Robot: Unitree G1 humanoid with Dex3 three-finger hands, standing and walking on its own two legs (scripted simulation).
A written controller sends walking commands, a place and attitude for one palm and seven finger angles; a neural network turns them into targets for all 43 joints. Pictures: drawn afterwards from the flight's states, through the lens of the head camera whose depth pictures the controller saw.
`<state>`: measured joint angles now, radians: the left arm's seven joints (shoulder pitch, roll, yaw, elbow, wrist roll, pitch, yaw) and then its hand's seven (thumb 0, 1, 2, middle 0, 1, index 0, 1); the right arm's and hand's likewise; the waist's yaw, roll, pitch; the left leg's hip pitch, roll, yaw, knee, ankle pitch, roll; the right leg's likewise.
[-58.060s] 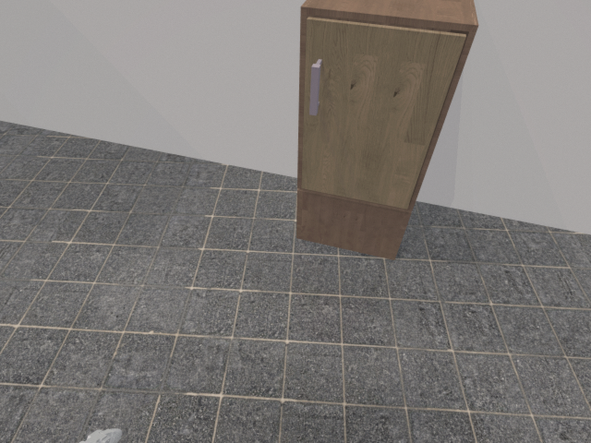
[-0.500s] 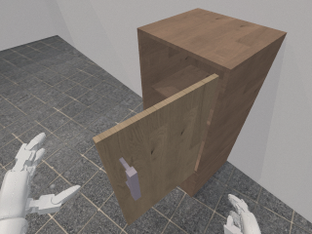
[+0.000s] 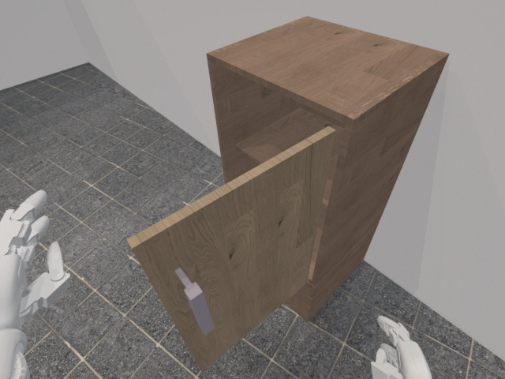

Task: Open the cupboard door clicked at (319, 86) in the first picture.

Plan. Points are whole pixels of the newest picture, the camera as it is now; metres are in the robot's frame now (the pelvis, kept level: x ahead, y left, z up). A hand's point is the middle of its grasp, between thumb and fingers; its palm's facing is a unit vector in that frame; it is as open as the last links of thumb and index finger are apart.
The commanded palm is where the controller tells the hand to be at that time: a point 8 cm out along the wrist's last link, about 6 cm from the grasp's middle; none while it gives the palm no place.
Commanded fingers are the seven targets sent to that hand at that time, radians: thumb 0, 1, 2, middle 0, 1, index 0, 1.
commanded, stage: draw the hand back to the body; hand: left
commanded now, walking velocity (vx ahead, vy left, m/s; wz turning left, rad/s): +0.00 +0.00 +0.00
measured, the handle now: (194, 301) +0.24 +0.14 -0.02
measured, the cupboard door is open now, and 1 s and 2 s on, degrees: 86 86 86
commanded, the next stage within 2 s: step back with the hand held close in 0.18 s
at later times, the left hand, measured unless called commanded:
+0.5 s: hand (56, 288) +0.17 +0.26 +0.15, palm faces +0.39 -0.80 -0.46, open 7.4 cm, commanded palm +0.11 +0.29 +0.17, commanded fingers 0.00 0.90 0.90 -0.20 -0.30 -0.20 -0.30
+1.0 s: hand out of the picture +0.08 +0.30 +0.15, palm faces +0.43 -0.75 -0.51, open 7.4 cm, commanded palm +0.01 +0.34 +0.17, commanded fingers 0.00 0.90 0.90 -0.20 -0.30 -0.20 -0.30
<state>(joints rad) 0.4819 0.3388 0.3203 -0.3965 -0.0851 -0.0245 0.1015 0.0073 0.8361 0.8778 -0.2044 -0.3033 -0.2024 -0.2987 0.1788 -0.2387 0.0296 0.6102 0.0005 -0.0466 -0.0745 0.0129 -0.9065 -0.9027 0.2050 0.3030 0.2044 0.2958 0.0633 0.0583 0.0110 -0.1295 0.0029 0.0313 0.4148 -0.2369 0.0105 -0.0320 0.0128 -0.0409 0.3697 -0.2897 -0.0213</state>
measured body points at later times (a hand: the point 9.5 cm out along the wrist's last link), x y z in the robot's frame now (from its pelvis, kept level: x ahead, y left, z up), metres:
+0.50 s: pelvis -0.03 -0.01 +0.00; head -0.02 -0.02 +0.45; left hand +0.15 +0.30 +0.17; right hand +0.16 -0.24 -0.09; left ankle -0.01 +0.11 -0.74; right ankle -0.05 -0.10 -0.74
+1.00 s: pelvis -0.11 +0.03 -0.02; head -0.09 +0.04 +0.43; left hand +0.05 +0.34 +0.18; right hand +0.07 -0.20 -0.09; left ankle -0.01 +0.11 -0.74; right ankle -0.06 -0.09 -0.74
